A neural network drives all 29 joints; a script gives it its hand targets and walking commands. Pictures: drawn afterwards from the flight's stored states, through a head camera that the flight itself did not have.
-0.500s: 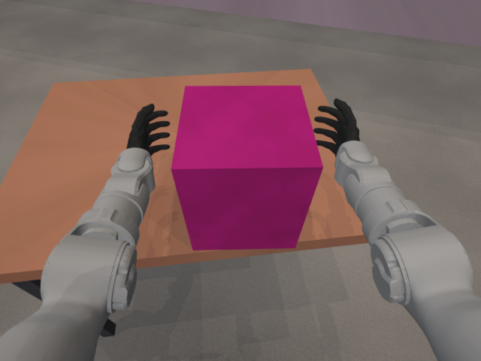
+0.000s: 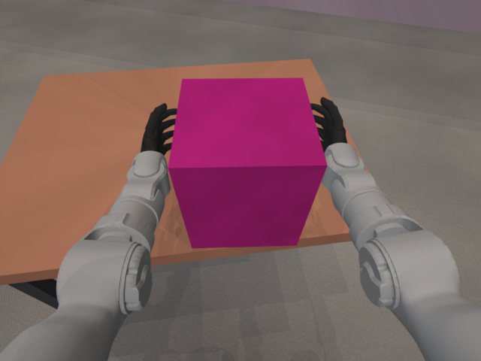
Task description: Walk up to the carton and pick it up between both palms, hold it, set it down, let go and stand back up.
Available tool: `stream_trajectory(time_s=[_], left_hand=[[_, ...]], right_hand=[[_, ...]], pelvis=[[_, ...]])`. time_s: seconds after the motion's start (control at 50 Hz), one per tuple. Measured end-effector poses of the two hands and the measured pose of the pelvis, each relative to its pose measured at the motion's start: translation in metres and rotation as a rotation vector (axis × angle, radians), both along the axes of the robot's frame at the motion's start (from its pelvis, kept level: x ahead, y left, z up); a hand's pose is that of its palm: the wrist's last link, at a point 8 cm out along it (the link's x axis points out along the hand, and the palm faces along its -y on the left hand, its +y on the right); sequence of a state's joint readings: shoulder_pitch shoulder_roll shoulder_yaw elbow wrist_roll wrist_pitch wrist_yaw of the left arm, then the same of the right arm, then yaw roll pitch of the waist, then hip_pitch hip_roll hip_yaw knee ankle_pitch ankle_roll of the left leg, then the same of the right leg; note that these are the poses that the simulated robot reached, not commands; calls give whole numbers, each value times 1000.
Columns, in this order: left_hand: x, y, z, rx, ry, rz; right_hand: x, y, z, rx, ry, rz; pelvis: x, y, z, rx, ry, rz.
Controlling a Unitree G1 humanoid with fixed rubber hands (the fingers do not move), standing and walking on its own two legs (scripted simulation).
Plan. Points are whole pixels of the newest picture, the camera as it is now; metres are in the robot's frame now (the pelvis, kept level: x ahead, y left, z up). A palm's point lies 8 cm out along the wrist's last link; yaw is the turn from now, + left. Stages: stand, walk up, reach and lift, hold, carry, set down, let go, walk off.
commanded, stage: reach and lift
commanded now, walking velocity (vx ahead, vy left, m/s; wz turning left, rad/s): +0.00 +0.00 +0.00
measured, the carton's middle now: (243, 168) +0.46 +0.00 +0.05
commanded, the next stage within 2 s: none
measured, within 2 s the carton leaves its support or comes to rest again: neither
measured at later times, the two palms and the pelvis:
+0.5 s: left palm (156, 160) +0.44 +0.15 +0.10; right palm (336, 158) +0.43 -0.15 +0.11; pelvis +0.01 +0.01 +0.01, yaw -1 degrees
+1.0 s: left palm (154, 161) +0.43 +0.16 +0.10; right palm (335, 161) +0.42 -0.15 +0.10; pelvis +0.02 +0.01 +0.01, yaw -1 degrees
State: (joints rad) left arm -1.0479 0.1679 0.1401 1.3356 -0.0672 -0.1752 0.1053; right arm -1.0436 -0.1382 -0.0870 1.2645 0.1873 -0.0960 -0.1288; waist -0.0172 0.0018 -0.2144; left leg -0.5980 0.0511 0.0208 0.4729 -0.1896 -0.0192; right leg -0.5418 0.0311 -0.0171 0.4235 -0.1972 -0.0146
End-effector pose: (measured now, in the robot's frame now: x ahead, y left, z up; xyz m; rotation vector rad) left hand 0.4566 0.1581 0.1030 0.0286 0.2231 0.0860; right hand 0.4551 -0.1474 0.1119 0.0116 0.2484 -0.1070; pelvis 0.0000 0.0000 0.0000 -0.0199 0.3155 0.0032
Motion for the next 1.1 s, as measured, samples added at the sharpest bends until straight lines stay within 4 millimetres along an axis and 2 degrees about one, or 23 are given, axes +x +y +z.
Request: stream_trajectory(time_s=[0.24, 0.42, 0.74, 1.1], left_hand=[[-5, -3, 0, -21, -18, 18], [-17, -5, 0, -6, -21, 0], [-21, -3, -4, -24, 2, 12], [-22, -1, -3, -12, 7, -6]], right_hand=[[-10, 1, -2, -11, -43, -33], [-27, -1, -5, -48, -91, -34], [-27, 0, -7, -52, -85, -25], [-34, 2, -8, -43, -90, -44]], pelvis=[[0, 4, 8, 4, -73, -3], [11, 8, 14, 13, -185, -13], [20, 2, 14, 18, -224, -14], [16, 10, 15, 15, -227, -28]])
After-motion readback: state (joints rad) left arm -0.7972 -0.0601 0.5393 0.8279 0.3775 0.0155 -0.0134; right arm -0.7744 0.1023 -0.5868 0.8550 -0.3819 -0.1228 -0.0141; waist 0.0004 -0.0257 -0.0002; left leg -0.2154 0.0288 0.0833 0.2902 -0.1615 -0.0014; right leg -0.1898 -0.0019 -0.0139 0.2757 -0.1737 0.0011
